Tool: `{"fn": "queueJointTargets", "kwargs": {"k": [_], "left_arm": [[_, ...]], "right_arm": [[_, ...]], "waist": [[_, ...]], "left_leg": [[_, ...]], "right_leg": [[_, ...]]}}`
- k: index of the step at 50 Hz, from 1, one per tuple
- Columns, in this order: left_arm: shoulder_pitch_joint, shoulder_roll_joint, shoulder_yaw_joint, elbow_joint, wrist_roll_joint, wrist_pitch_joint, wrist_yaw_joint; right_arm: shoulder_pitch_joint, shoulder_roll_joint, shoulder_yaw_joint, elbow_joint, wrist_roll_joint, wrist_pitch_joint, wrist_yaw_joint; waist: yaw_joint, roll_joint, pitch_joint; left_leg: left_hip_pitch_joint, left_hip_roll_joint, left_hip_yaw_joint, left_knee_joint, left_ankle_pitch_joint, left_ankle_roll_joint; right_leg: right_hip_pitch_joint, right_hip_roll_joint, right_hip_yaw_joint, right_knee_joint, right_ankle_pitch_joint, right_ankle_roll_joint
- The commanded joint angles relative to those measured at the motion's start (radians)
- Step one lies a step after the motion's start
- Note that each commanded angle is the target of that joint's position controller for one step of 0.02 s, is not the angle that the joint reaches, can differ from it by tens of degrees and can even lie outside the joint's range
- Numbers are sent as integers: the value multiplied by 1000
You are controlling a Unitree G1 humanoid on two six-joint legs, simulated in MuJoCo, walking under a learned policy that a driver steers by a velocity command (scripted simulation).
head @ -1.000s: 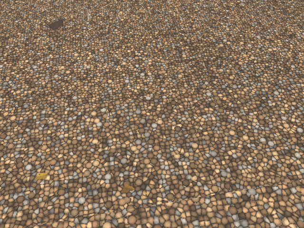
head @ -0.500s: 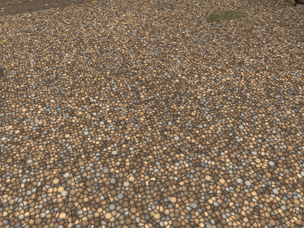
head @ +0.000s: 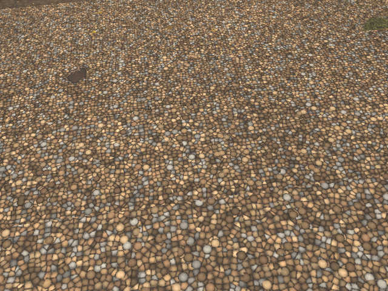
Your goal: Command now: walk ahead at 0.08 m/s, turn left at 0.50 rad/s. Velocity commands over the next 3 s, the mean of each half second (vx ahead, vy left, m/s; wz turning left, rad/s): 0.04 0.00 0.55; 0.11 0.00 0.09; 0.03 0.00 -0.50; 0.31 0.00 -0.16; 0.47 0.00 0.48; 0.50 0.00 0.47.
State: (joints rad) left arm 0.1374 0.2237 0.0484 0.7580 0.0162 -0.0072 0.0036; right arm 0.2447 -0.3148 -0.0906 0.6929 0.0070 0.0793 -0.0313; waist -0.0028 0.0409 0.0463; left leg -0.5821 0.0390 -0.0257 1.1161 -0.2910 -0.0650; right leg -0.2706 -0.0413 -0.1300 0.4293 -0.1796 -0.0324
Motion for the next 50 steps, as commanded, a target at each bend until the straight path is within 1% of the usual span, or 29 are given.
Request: {"fn": "queueJointTargets", "kwargs": {"k": [1,3,4,5,7,8,9,10,11,12,13,14,17,23,27,28,30,32,35,37,38,39,40,41,42,43,44,45,50], "left_arm": [[-101,164,39,-94,-11,-8,11],[-80,189,47,-88,-21,16,3],[-46,193,49,-63,-32,30,5],[-21,211,57,-56,-38,39,3],[-42,234,69,-47,-68,32,-14],[-46,214,68,-31,-81,20,-21],[-30,177,61,-43,-63,8,-20],[-48,157,53,-82,-14,4,-14],[-106,192,59,-95,-13,17,4],[-127,210,67,-99,-30,28,19],[-101,205,71,-81,-27,40,34],[-77,205,74,-64,-15,51,46],[-57,175,65,-62,-18,55,42],[-103,147,43,-103,-23,47,36],[-56,156,46,-86,-14,39,24],[-74,132,36,-108,-23,40,22],[-73,132,30,-116,-31,32,8],[-78,135,30,-123,-36,19,-9],[-8,121,23,-105,-38,-9,-34],[66,74,10,-70,-20,-21,-36],[107,99,9,-52,-6,-24,-38],[129,135,5,-50,1,-28,-37],[47,132,-7,-59,7,-36,-38],[-52,95,-17,-88,-13,-38,-33],[-48,97,-17,-84,-22,-34,-28],[-16,139,-10,-85,-26,-30,-25],[1,172,-1,-89,-31,-28,-22],[21,189,3,-92,-36,-23,-16],[64,186,13,-139,-42,32,9]], "right_arm": [[49,-35,-4,-73,6,3,19],[8,-23,7,-102,10,10,23],[-44,-16,14,-145,12,15,30],[-50,-31,9,-155,13,20,39],[-4,-33,-1,-148,25,18,50],[71,-48,-14,-114,14,13,47],[139,-170,-50,-103,2,3,37],[115,-252,-59,-135,-21,-12,37],[82,-228,-45,-142,-29,-38,54],[25,-191,-33,-149,-23,-53,59],[-36,-158,-25,-154,-1,-57,52],[-71,-126,-13,-160,16,-54,44],[-72,-92,3,-165,9,-46,16],[-46,-119,1,-165,3,-28,-14],[-91,-126,6,-199,-11,-22,-12],[-87,-113,8,-189,-3,-15,-11],[-60,-93,15,-183,3,-11,-9],[-59,-91,19,-178,7,-12,-6],[-58,-80,29,-158,-1,-15,8],[-108,-23,53,-154,5,-23,5],[-95,-3,60,-146,0,-33,2],[-23,13,65,-139,-21,-43,0],[-38,-12,55,-163,-27,-56,-5],[-75,-40,52,-154,-34,-65,-11],[-126,-39,52,-155,-37,-68,-11],[-153,-39,50,-155,-38,-63,-12],[-160,-54,44,-163,-38,-59,-13],[-160,-39,49,-162,-31,-60,-11],[-147,-26,45,-153,-15,-68,-7]], "waist": [[-21,-145,-165],[5,-200,-136],[26,-245,-98],[32,-239,-107],[-13,-213,-121],[-49,-159,-134],[-52,78,-137],[-29,243,-159],[-54,141,-193],[-32,72,-142],[1,29,-115],[13,45,-114],[21,64,-166],[-15,79,-167],[-7,65,-185],[-14,100,-150],[-33,96,-173],[-42,112,-142],[-17,130,-107],[45,108,-71],[33,44,-72],[-31,-143,-119],[-80,-232,-55],[-81,-198,-6],[-53,-207,-16],[-32,-189,-29],[-23,-154,-35],[-18,-140,-51],[17,-115,-114]], "left_leg": [[117,16,33,-43,34,3],[177,-10,90,-127,-35,14],[131,0,69,-237,-153,28],[151,-2,77,-288,-170,39],[263,-29,98,-522,39,87],[393,-64,106,-691,221,121],[628,93,-150,-723,748,205],[644,323,-452,-670,1144,407],[570,342,-444,-728,979,494],[515,287,-376,-744,826,452],[491,233,-314,-737,730,391],[482,207,-283,-729,743,358],[496,160,-252,-716,779,331],[558,154,-337,-701,684,324],[455,129,-376,-679,639,339],[470,136,-403,-691,598,333],[472,115,-436,-724,296,322],[418,87,-467,-776,-15,327],[330,70,-495,-812,-215,314],[249,30,-441,-763,-84,263],[211,2,-373,-657,67,214],[176,-77,-245,-478,-53,144],[193,-88,-171,-558,-115,91],[278,-46,-157,-609,-6,64],[340,-55,-159,-644,84,63],[378,-66,-151,-647,132,65],[374,-68,-139,-643,182,67],[385,-69,-126,-645,213,70],[316,-82,-59,-563,200,50]], "right_leg": [[68,-262,80,-63,483,-244],[58,-258,63,-36,445,-235],[108,-299,104,-49,469,-222],[149,-317,119,-27,467,-213],[139,-304,93,44,484,-150],[85,-257,32,164,442,-96],[-178,-143,-28,423,64,4],[-400,0,68,688,-468,77],[-429,18,165,815,-530,87],[-427,12,187,844,-456,79],[-430,2,193,824,-369,80],[-420,2,196,832,-306,89],[-373,33,198,857,-195,105],[-382,53,218,684,-151,121],[-268,77,194,684,-120,125],[-302,60,217,594,-206,118],[-241,48,214,496,-210,101],[-183,59,184,394,-227,86],[-34,72,149,229,-235,52],[131,63,141,-36,-80,1],[212,0,225,-72,14,-30],[276,-148,410,-96,304,-95],[114,-240,557,-155,273,-225],[45,-195,511,-168,215,-215],[42,-133,460,-157,216,-167],[53,-93,430,-149,226,-137],[86,-80,429,-139,250,-123],[108,-69,425,-121,288,-119],[194,-71,502,-39,446,-172]]}}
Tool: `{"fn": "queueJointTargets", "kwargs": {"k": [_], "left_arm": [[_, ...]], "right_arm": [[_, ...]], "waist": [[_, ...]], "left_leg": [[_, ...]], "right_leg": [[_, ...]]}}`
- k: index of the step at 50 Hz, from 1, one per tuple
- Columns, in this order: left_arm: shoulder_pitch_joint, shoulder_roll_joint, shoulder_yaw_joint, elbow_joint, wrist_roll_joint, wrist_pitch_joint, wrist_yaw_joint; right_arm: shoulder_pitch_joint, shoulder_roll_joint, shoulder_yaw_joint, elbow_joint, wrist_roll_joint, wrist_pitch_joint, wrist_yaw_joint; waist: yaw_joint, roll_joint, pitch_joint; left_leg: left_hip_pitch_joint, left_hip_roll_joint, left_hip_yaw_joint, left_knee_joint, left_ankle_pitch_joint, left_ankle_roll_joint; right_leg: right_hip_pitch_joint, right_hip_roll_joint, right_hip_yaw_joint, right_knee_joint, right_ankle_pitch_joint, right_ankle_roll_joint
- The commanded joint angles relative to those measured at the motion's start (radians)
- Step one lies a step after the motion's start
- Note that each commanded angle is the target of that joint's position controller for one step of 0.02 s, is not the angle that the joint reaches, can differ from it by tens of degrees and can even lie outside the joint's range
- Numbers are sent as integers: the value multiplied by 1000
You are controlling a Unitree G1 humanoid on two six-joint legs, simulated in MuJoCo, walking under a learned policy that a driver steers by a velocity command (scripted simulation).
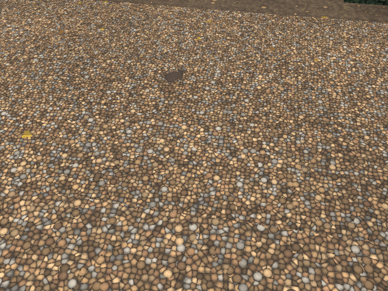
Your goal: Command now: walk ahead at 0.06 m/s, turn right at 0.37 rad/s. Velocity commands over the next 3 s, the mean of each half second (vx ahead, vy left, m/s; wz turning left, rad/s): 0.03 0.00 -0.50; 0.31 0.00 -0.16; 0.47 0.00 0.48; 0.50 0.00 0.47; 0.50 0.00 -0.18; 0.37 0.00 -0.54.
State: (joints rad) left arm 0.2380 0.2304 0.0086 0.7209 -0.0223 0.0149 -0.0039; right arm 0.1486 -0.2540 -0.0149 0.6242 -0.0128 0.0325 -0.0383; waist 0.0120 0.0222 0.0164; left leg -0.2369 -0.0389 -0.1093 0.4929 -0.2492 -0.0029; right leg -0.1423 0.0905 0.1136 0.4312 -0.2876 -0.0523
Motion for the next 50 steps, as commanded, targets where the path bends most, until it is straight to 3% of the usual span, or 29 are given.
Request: {"fn": "queueJointTargets", "kwargs": {"k": [1,5,7,8,9,10,11,12,14,18,19,21,24,26,27,28,29,30,31,32,33,35,39,40,41,42,43,46,50], "left_arm": [[-42,183,56,-116,-4,21,21],[-87,197,68,-172,-11,51,29],[-104,193,69,-199,-7,58,28],[-96,182,66,-205,-8,57,29],[-76,169,63,-204,-6,56,28],[-51,161,62,-199,1,54,27],[-40,191,79,-199,2,51,22],[-32,234,101,-184,3,52,19],[-22,193,93,-160,-4,75,22],[-84,132,71,-203,-11,85,20],[-98,111,57,-214,-4,81,14],[-83,114,55,-227,-7,78,2],[-34,140,70,-227,-9,79,-10],[65,149,86,-188,-9,75,-11],[160,189,108,-149,-11,68,-11],[228,324,136,-159,-15,50,-5],[231,373,138,-179,19,6,-24],[175,308,125,-179,31,-21,-30],[119,240,103,-173,12,-27,-18],[85,193,84,-177,-2,-27,-4],[74,172,73,-173,-1,-28,8],[116,163,66,-147,27,-46,22],[218,169,66,-89,19,-69,25],[255,188,70,-55,16,-88,28],[283,189,73,-37,18,-101,28],[292,193,75,-24,20,-107,28],[263,200,77,-23,24,-111,32],[252,188,72,6,23,-111,55],[301,179,67,46,21,-114,70]], "right_arm": [[-55,-85,-33,-86,5,-25,4],[-49,-82,-42,-88,4,-39,22],[-18,-114,-59,-78,-1,-41,32],[-5,-135,-69,-75,-5,-39,32],[34,-159,-78,-66,-14,-33,32],[86,-175,-82,-56,-16,-27,31],[80,-169,-80,-51,-3,-30,29],[52,-153,-73,-60,5,-32,27],[-43,-148,-69,-64,8,-30,25],[-43,-158,-73,-47,8,-7,5],[-44,-168,-77,-40,9,1,6],[-31,-194,-85,-28,14,13,11],[-13,-213,-92,-5,35,15,17],[-13,-215,-95,12,62,10,22],[12,-163,-82,25,57,3,26],[7,-88,-60,-11,-5,-5,34],[-101,-141,-75,-66,19,-39,34],[-159,-197,-94,-71,52,-56,30],[-134,-217,-104,-48,50,-61,26],[-86,-204,-105,-7,31,-58,23],[-47,-190,-103,17,16,-58,26],[18,-159,-100,78,21,-77,49],[-19,-141,-91,94,29,-89,63],[-74,-176,-105,68,55,-97,70],[-105,-174,-104,62,58,-102,75],[-108,-168,-104,64,57,-106,79],[-93,-162,-103,68,56,-106,81],[-118,-115,-85,59,37,-110,85],[-142,-94,-73,36,31,-126,120]], "waist": [[4,-92,-88],[-7,-91,-94],[-11,-46,-128],[-8,11,-148],[-15,92,-168],[-38,177,-172],[-32,199,-166],[-14,72,-126],[23,22,-61],[-15,94,-68],[-29,103,-91],[-37,148,-114],[-27,173,-112],[20,130,-119],[42,-7,-113],[19,-277,-75],[77,-245,-103],[63,-165,-5],[28,-139,39],[6,-125,42],[-5,-144,38],[-15,-116,-7],[28,-118,12],[24,-124,38],[44,-140,50],[47,-139,63],[34,-126,88],[46,-128,95],[59,-104,112]], "left_leg": [[-48,-6,33,78,137,-14],[-57,-6,50,94,99,-5],[46,24,28,64,310,30],[128,71,-8,50,488,70],[225,163,-89,16,690,146],[303,329,-238,-33,865,279],[268,483,-359,-81,872,397],[195,489,-318,-91,802,400],[83,371,-138,-109,664,305],[95,293,27,-108,564,257],[94,298,47,-84,573,259],[88,321,59,-71,564,265],[75,352,58,-33,493,241],[-19,336,90,33,180,168],[-185,256,180,232,-59,99],[-542,107,230,618,-435,-6],[-647,30,37,685,-418,-4],[-667,61,1,691,-327,12],[-650,95,6,663,-222,20],[-616,119,8,638,-131,8],[-575,119,20,618,-48,-8],[-494,100,50,638,120,-17],[-587,99,54,580,215,-1],[-653,119,-17,464,249,6],[-702,112,-26,428,272,7],[-732,103,-50,401,287,10],[-674,77,-46,311,359,9],[-567,49,-10,203,530,-1],[-581,17,-17,159,602,58]], "right_leg": [[67,-208,278,-28,570,-162],[31,-197,319,31,635,-162],[-42,-137,285,98,586,-120],[-112,-91,249,161,483,-82],[-218,-29,190,274,292,-31],[-362,49,116,449,-108,28],[-452,39,51,712,-451,76],[-470,-28,45,882,-413,108],[-428,-70,3,866,-286,130],[-375,-93,-92,667,-183,125],[-328,-104,-108,619,-146,120],[-267,-103,-144,518,-157,110],[-202,-91,-178,348,-126,69],[-45,-55,-211,108,-16,-6],[120,-80,-104,3,-4,-61],[257,-372,383,-48,123,-186],[141,-493,656,-211,-47,-368],[86,-449,627,-262,-276,-346],[53,-401,521,-255,-343,-283],[44,-356,436,-248,-322,-238],[28,-316,367,-255,-250,-213],[40,-278,263,-256,-83,-190],[155,-287,160,-248,153,-157],[231,-303,152,-248,110,-129],[280,-319,154,-247,110,-124],[303,-329,148,-239,128,-121],[223,-294,78,-264,133,-110],[121,-270,-8,-215,177,-93],[117,-286,-47,-73,288,-72]]}}
Over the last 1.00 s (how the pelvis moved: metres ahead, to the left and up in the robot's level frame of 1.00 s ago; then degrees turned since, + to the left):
0.02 0.01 0.00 17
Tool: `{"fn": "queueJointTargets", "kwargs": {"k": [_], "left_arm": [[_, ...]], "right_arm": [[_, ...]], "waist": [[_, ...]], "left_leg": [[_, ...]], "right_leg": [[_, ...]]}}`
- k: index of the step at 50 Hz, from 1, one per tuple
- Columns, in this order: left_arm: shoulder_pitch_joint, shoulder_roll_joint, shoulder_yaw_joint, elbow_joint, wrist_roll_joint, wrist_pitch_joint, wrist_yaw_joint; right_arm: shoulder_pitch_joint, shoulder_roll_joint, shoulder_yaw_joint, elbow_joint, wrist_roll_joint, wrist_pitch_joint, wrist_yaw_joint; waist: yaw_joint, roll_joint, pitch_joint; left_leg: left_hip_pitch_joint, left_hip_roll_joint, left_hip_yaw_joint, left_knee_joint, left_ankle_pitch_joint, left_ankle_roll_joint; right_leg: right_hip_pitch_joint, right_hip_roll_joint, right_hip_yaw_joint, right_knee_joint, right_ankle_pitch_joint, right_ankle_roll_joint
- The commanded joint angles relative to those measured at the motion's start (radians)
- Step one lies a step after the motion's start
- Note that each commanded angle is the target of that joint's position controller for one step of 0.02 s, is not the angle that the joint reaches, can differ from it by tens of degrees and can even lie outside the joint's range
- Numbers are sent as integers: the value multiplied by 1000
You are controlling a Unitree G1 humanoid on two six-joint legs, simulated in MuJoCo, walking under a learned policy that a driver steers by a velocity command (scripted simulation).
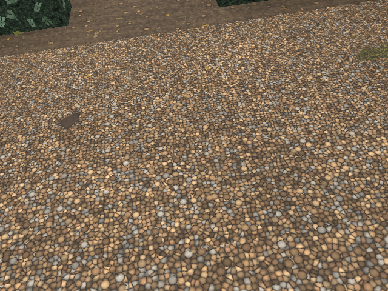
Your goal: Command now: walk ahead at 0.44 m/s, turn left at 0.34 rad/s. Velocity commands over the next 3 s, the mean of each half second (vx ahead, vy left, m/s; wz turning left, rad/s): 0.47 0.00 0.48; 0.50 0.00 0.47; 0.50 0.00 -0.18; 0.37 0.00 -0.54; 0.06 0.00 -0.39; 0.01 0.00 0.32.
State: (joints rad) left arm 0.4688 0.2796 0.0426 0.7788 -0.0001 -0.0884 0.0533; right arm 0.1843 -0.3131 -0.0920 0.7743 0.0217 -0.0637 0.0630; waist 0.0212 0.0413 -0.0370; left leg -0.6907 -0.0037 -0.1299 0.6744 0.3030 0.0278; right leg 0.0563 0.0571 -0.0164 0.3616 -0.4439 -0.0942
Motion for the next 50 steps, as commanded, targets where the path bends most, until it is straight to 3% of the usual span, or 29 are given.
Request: {"fn": "queueJointTargets", "kwargs": {"k": [1,4,7,9,11,12,13,14,15,16,17,18,19,20,21,22,23,26,28,29,30,31,32,34,35,38,42,47,50], "left_arm": [[93,118,27,-1,1,-8,16],[163,86,14,39,-4,14,35],[142,69,-4,39,-13,28,37],[110,109,-3,33,-18,31,32],[44,117,-3,35,-27,24,13],[-87,114,3,26,-32,5,-9],[-20,24,-16,-34,9,-18,-35],[63,74,-25,-79,-39,-44,-47],[2,115,-21,-115,-27,-51,-51],[-11,121,-23,-117,-11,-51,-54],[20,85,-28,-135,-11,-48,-52],[-24,122,-9,-139,-28,-48,-42],[-100,148,4,-156,-24,-22,-28],[-130,120,-1,-167,2,-14,-15],[-165,88,-8,-174,37,-22,-8],[-167,54,-10,-171,45,-28,-13],[-173,33,-10,-163,28,-31,-20],[-225,54,5,-204,-2,-12,-23],[-233,75,25,-220,12,-17,-33],[-155,103,40,-212,10,-21,-35],[-35,178,62,-204,15,-22,-40],[61,231,83,-162,14,-9,-51],[23,160,66,-182,-2,-8,-48],[-105,115,50,-194,7,6,-45],[-155,100,47,-192,12,8,-45],[-206,78,46,-178,8,-1,-50],[-152,124,67,-102,6,-13,-60],[-135,170,77,-29,-16,8,-57],[-118,183,80,1,-26,23,-55]], "right_arm": [[-192,-26,9,-132,-10,-33,31],[-266,3,24,-175,-13,-38,68],[-310,55,49,-190,-16,-53,85],[-165,32,41,-140,-17,-40,77],[145,-39,4,-26,-13,-13,44],[350,-41,-1,38,-19,-4,22],[404,-145,-8,83,-59,1,-13],[454,-177,-17,58,-67,-2,-28],[366,-156,-19,17,-39,13,-39],[276,-124,-16,-16,-16,26,-45],[240,-183,-27,5,9,39,-51],[171,-169,-21,-36,-1,23,-58],[5,-122,2,-79,2,12,-65],[-54,-106,8,-91,-8,4,-63],[-48,-104,7,-92,-9,-4,-71],[-15,-98,3,-77,-11,-2,-82],[44,-85,6,-45,-4,2,-91],[108,-75,5,-15,20,22,-92],[146,-62,5,-22,17,40,-85],[141,-39,13,-34,5,44,-84],[235,20,30,-42,-12,37,-77],[317,30,43,-58,18,31,-72],[273,-49,20,-43,18,33,-71],[107,-80,4,-85,11,54,-76],[96,-70,0,-92,7,60,-76],[110,-32,2,-101,4,81,-70],[16,4,20,-134,-11,70,-71],[-107,10,33,-158,-5,39,-43],[-125,-6,29,-166,-8,32,-36]], "waist": [[59,-103,170],[96,-90,187],[110,-81,165],[48,-100,66],[-108,-94,-24],[-269,108,-24],[-177,239,-131],[-182,189,-335],[-165,-7,-375],[-117,-151,-345],[-36,-156,-307],[-1,-164,-190],[76,-157,28],[97,-131,102],[71,-115,92],[47,-56,35],[26,7,-15],[9,50,-35],[13,42,-21],[58,21,-42],[64,-162,-152],[56,-455,-266],[64,-302,-147],[53,-136,51],[26,-144,78],[-9,-170,68],[10,-112,54],[40,-144,32],[30,-156,57]], "left_leg": [[-141,-27,15,-40,56,41],[-226,-36,45,-78,89,63],[-37,-46,159,-199,211,61],[256,-67,188,-217,240,53],[526,6,138,-308,250,99],[784,74,93,-534,471,191],[1272,180,-23,-77,814,228],[1508,359,-286,64,904,433],[1459,359,-329,-32,695,463],[1338,319,-310,-111,316,427],[1180,341,-459,-173,-86,469],[874,402,-568,-281,-252,444],[471,324,-468,-388,-165,382],[213,211,-341,-404,-132,338],[91,106,-227,-391,-66,295],[57,19,-131,-354,-37,253],[83,-11,-103,-323,-76,231],[258,31,-210,-241,-240,186],[349,36,-281,-152,-327,145],[330,5,-252,-30,-393,112],[179,-100,-145,267,-636,53],[-13,-142,-42,566,-930,17],[-125,-73,-52,679,-874,5],[-126,-6,-2,669,-711,-3],[-85,27,-4,612,-677,-6],[21,70,36,498,-623,-14],[4,88,12,243,-511,-11],[165,59,110,30,-372,-19],[229,31,160,-27,-456,9]], "right_leg": [[-68,-254,74,34,478,-24],[15,-258,42,170,591,4],[-85,-224,-32,291,654,57],[-150,-209,-53,497,810,78],[-185,-189,-27,919,856,83],[-382,-38,-101,1434,269,128],[-900,-31,-21,1704,-403,137],[-1067,-37,207,1682,-379,170],[-1136,-88,184,1586,-317,185],[-1148,-152,163,1451,-233,141],[-1190,-143,119,1492,-218,151],[-1130,-174,174,1296,-32,148],[-964,-209,172,1045,38,186],[-768,-216,139,813,86,209],[-598,-193,92,608,208,214],[-433,-145,59,481,406,202],[-334,-90,42,412,556,197],[-335,-59,74,277,475,171],[-307,-47,72,210,412,108],[-214,-99,118,185,397,67],[38,-292,333,182,369,-40],[171,-482,805,7,21,-168],[105,-472,856,-49,-198,-144],[-133,-388,564,-64,-67,-89],[-216,-353,465,-79,31,-81],[-302,-310,284,-147,139,-74],[-221,-335,187,-174,312,-116],[-219,-307,55,-162,401,-107],[-198,-311,39,-106,446,-90]]}}
Over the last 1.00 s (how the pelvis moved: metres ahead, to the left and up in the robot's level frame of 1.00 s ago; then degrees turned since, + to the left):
0.07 -0.11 -0.01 -20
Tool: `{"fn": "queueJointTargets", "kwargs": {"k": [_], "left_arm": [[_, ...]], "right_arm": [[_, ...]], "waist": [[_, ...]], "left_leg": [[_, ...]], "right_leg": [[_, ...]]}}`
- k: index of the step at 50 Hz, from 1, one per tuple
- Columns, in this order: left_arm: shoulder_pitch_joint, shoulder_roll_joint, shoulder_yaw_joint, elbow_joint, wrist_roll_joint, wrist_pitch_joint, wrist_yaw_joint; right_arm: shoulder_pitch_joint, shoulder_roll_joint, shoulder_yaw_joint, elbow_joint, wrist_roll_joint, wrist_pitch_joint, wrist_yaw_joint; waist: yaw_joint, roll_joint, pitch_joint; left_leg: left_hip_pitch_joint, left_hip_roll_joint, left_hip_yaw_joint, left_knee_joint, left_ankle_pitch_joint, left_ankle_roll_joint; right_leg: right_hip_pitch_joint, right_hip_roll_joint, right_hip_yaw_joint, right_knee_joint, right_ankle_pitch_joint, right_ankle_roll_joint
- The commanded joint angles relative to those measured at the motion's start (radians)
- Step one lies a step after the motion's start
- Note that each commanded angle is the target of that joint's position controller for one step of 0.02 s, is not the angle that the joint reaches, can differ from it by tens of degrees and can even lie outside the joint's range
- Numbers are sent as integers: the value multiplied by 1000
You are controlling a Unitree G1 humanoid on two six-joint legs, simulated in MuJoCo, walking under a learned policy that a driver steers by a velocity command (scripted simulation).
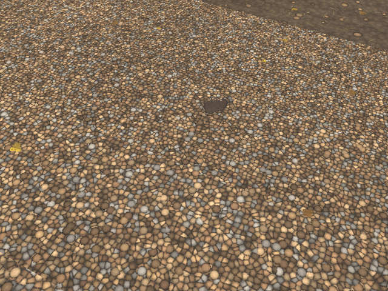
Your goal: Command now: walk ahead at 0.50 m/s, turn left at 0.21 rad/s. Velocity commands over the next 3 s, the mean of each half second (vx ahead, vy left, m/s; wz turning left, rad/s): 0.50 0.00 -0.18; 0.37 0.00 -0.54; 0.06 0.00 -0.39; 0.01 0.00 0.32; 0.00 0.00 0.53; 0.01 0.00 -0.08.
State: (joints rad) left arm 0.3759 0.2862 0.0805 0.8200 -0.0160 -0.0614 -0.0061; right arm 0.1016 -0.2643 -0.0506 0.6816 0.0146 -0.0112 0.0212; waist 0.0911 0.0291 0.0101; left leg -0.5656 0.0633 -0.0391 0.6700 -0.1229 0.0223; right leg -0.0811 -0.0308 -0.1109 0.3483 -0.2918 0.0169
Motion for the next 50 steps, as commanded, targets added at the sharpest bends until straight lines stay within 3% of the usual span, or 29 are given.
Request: {"fn": "queueJointTargets", "kwargs": {"k": [1,3,4,5,6,7,8,10,13,15,17,22,26,30,33,34,35,36,37,38,39,40,41,42,43,44,46,48,50], "left_arm": [[-38,181,42,-34,-23,1,6],[-53,143,21,-20,-17,1,9],[-47,81,-2,-47,23,-5,11],[45,32,-14,-62,8,-24,4],[-3,144,17,-56,-31,-32,2],[-49,173,29,-73,-44,-26,2],[-60,155,30,-67,-37,-15,10],[-40,119,31,-60,-16,12,17],[-6,82,26,-43,-7,25,4],[-87,101,40,-65,-22,19,-3],[-155,76,37,-87,-12,14,-9],[-239,37,21,-126,18,25,-52],[-394,16,3,-200,7,23,-94],[-471,-25,-20,-216,-11,25,-125],[-334,13,-3,-141,-3,26,-110],[-184,57,27,-87,-1,33,-89],[-27,101,48,-35,9,34,-70],[62,186,55,20,28,37,-52],[116,252,48,-1,57,7,-45],[110,207,45,-35,25,17,-37],[92,188,39,-44,14,39,-29],[-15,197,38,-58,8,50,-16],[-133,154,16,-116,7,38,-8],[-213,154,12,-148,26,26,-13],[-267,141,10,-140,11,27,-9],[-282,143,14,-148,13,21,-6],[-271,139,20,-143,22,27,20],[-235,125,19,-120,8,47,36],[-218,100,16,-116,-10,66,41]], "right_arm": [[10,-59,-18,-57,0,-24,10],[241,-133,-62,20,-4,-25,6],[375,-231,-86,32,-7,-26,-7],[371,-264,-81,26,-5,-37,3],[348,-191,-67,30,7,-47,14],[282,-147,-52,20,0,-56,20],[213,-96,-35,13,0,-66,24],[159,-55,-27,24,-5,-81,18],[181,-102,-47,60,-32,-104,8],[194,-102,-49,75,-15,-120,-14],[218,-104,-51,100,-4,-117,-46],[311,-85,-37,130,-21,-107,-72],[418,-72,-29,143,-18,-83,-87],[438,-83,-21,132,-8,-49,-96],[422,-115,-21,123,5,-36,-82],[441,-137,-30,146,1,-41,-74],[375,-157,-37,139,29,-56,-62],[390,-86,-35,143,8,-72,-59],[497,-54,4,87,8,-99,-32],[383,-130,-3,29,14,-112,-30],[323,-138,4,-17,32,-118,-25],[266,-108,8,-24,32,-112,-42],[283,-147,-11,-3,25,-97,-55],[293,-161,-19,13,8,-74,-70],[299,-124,-22,15,-13,-54,-81],[273,-102,-16,1,-39,-56,-85],[224,-66,-14,-11,-30,-74,-81],[214,-60,-14,-12,-11,-72,-68],[182,-78,-24,-40,-15,-57,-62]], "waist": [[-74,-148,5],[-196,-90,-103],[-231,117,-194],[-173,274,-274],[-196,139,-184],[-173,120,-97],[-139,65,-53],[-95,74,-14],[-78,-9,-29],[-82,35,3],[-94,45,57],[-132,14,61],[-206,8,129],[-239,-2,147],[-181,10,88],[-109,21,-6],[23,-13,-46],[28,-244,-41],[-2,-316,-350],[78,-219,-521],[47,-96,-506],[-21,-15,-416],[-79,91,-327],[-122,60,-220],[-172,70,-75],[-166,9,-38],[-138,-101,-128],[-126,-151,-207],[-124,-141,-206]], "left_leg": [[168,-47,87,-61,-49,32],[525,-78,92,-156,-21,87],[751,163,-241,-214,42,167],[889,305,-618,-332,-102,331],[780,292,-558,-379,-181,325],[674,263,-418,-386,-143,288],[574,224,-318,-406,-85,256],[458,191,-198,-454,10,215],[459,205,-113,-424,242,228],[516,196,-56,-434,182,173],[450,152,37,-424,117,142],[401,184,97,-251,4,130],[552,244,72,-93,1,111],[473,241,141,53,13,62],[429,210,188,287,277,30],[402,194,174,474,426,33],[283,137,218,780,384,-14],[-87,-18,226,1292,-641,-81],[-383,-30,-8,1472,-791,-110],[-420,3,-90,1393,-729,-131],[-472,39,-112,1219,-613,-90],[-468,56,-67,1181,-540,-96],[-390,65,-99,985,-319,-84],[-275,74,-101,928,-310,-91],[-146,82,-76,667,-269,-122],[-38,53,-30,447,-218,-130],[170,-28,5,175,-5,-133],[225,-65,-5,73,91,-136],[241,-68,-33,10,81,-114]], "right_leg": [[-66,-228,134,-51,323,-197],[-163,-159,57,238,497,-142],[-374,-83,8,621,112,-76],[-659,62,155,859,-302,-50],[-734,29,245,934,-247,-59],[-734,-10,240,933,-164,-75],[-694,-46,246,888,-88,-73],[-597,-80,267,790,2,-51],[-606,-68,284,765,150,-33],[-690,-70,332,631,279,-43],[-664,-43,307,471,491,-38],[-635,-8,266,373,716,-79],[-827,-9,253,309,684,-95],[-679,-11,147,193,742,-82],[-382,22,72,101,697,-96],[-161,42,65,108,683,-132],[67,44,32,-34,819,-183],[380,-84,209,50,1209,-276],[816,-303,447,458,1654,-443],[829,-351,525,378,1535,-514],[749,-338,595,245,992,-491],[541,-336,687,151,712,-474],[287,-349,691,94,610,-443],[37,-342,700,80,687,-437],[-233,-226,534,43,725,-377],[-358,-135,436,33,795,-340],[-395,-21,325,66,849,-282],[-302,-31,341,109,804,-262],[-273,-47,424,155,651,-228]]}}
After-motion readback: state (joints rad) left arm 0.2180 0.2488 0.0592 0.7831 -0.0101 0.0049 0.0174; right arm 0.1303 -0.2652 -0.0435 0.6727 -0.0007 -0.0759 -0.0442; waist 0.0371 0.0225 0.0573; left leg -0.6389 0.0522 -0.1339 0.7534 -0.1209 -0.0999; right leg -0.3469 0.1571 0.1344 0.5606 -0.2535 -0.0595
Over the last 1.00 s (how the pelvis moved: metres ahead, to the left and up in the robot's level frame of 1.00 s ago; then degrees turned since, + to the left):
0.55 0.10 -0.16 32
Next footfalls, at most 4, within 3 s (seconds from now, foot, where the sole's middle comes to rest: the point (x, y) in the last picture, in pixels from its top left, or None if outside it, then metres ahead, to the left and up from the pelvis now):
0.06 left None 0.16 0.13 -0.78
0.70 right None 0.51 -0.17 -0.95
1.06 left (228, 248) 0.72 -0.04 -0.95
1.38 right None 0.52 -0.20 -0.95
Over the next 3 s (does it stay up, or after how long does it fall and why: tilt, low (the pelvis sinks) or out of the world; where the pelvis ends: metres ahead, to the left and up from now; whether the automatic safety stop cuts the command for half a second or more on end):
stays up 0.58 -0.09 -0.18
